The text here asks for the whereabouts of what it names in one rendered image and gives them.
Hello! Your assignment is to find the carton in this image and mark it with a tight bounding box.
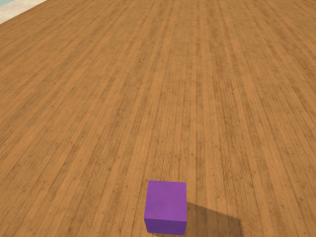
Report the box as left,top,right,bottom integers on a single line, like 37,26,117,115
143,180,188,236

